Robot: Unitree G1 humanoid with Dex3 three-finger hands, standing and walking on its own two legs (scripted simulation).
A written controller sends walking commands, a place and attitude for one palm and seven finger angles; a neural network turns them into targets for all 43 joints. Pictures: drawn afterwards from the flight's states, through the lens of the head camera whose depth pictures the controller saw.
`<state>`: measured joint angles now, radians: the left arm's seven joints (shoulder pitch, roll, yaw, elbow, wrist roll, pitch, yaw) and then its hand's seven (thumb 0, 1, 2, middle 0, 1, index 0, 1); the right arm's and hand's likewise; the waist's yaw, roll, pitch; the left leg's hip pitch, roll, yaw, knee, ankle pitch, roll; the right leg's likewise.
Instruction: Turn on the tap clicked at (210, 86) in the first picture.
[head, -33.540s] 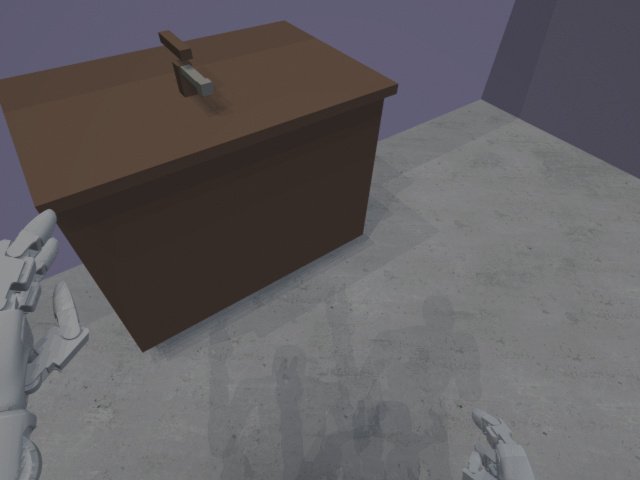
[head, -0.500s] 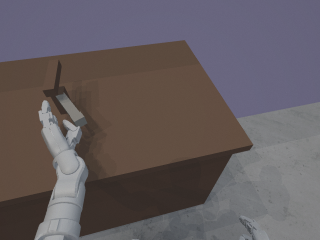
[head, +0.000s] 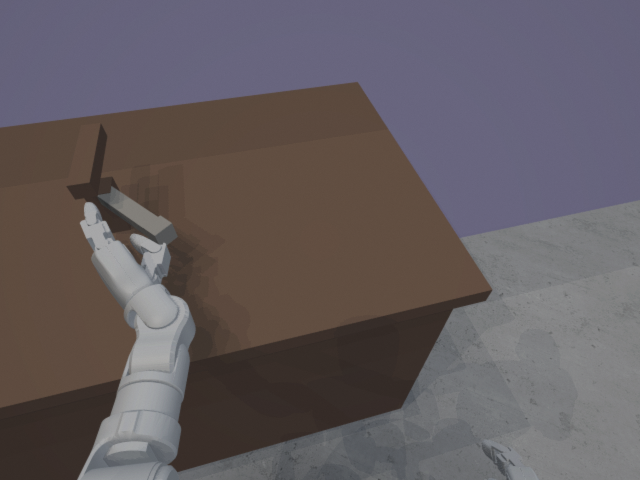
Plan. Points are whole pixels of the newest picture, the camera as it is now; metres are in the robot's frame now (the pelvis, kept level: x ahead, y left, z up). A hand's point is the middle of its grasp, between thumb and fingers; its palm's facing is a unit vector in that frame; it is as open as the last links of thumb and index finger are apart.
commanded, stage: push the lever round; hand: left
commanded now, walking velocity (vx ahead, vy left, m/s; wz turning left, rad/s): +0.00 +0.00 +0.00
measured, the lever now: (160, 232) +0.41 +0.23 +0.08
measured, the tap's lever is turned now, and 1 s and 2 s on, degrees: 39 67 79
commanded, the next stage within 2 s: lift the hand up off the lever in 1.20 s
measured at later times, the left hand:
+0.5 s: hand (187, 233) +0.42 +0.19 +0.08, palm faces +0.77 -0.63 -0.07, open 7.6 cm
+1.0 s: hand (201, 217) +0.45 +0.18 +0.08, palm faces +0.80 -0.58 -0.10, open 7.7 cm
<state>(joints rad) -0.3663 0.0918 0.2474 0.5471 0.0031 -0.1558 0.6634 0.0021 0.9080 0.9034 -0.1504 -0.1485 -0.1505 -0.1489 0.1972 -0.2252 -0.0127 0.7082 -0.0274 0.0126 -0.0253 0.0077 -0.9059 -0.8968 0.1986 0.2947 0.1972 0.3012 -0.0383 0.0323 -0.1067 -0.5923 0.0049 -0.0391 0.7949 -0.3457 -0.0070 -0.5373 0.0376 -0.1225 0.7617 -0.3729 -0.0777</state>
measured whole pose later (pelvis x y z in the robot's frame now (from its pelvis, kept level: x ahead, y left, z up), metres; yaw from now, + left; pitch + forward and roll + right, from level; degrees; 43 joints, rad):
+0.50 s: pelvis +0.00 +0.00 -0.01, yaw +0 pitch +11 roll -1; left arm -0.56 0.04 0.28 0.72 0.07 -0.15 0.83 -0.01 0.95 0.93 -0.15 -0.15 -0.15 -0.15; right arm 0.21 -0.21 -0.03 0.75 -0.06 0.01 0.02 0.01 -0.91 -0.90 0.20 0.29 0.20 0.30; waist -0.06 0.03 -0.13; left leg -0.66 0.00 -0.05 0.82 -0.35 -0.01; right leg -0.60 0.03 -0.13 0.80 -0.38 -0.08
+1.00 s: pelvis +0.00 -0.01 -0.01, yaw +0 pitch +13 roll +0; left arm -0.71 0.07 0.36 0.86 0.12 -0.14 0.91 0.01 0.95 0.93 -0.15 -0.15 -0.12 -0.13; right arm 0.24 -0.21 -0.04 0.77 -0.09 0.02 0.04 0.01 -0.91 -0.90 0.20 0.29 0.20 0.30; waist -0.09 0.03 -0.15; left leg -0.72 0.01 -0.05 0.84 -0.36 -0.02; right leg -0.67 0.04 -0.14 0.82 -0.39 -0.10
